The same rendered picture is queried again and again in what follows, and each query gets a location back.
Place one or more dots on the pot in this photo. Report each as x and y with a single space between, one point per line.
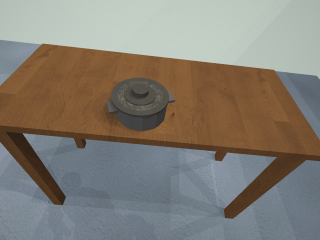
139 123

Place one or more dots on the knob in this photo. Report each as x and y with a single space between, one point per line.
140 90

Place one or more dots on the lid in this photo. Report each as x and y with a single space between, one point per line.
124 101

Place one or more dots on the table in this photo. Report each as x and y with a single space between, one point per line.
62 91

